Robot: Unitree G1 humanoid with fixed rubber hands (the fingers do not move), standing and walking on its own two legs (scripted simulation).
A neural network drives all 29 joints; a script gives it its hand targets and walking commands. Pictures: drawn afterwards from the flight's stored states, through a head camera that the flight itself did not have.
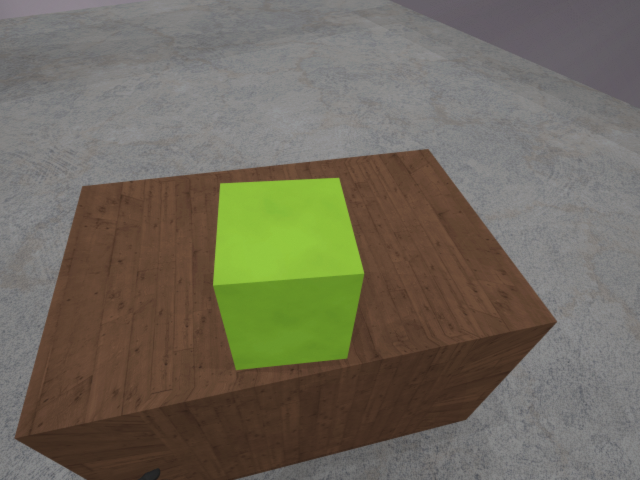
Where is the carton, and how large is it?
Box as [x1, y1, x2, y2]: [213, 178, 363, 369]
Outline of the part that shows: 338,178 220,183 213,286 236,369 346,358 363,277 363,270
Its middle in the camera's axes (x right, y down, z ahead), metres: -0.06 +0.06 +0.67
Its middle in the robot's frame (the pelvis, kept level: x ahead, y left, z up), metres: +0.46 +0.04 -0.06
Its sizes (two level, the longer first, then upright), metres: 0.210 0.200 0.250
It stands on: a pedestal, 0.58 m high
